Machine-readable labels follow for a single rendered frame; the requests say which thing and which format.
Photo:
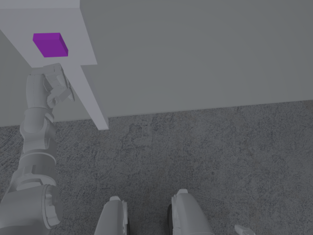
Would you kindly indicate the left robot thigh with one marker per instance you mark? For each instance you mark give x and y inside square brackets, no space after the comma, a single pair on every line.
[113,218]

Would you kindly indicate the left robot forearm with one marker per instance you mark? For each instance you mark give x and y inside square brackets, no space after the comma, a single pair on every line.
[38,157]

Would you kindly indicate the panel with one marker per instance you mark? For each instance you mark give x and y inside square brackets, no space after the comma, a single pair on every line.
[20,19]

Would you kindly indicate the robot left hand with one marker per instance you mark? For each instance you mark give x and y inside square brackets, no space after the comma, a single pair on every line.
[40,93]

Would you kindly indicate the left robot upper arm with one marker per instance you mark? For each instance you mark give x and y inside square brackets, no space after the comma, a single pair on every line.
[31,211]

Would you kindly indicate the button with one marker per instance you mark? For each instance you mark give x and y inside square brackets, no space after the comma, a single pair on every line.
[50,44]

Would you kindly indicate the robot right hand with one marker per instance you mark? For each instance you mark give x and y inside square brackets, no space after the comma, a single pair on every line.
[241,230]

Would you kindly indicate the robot right shin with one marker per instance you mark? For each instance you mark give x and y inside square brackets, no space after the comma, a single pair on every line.
[176,224]

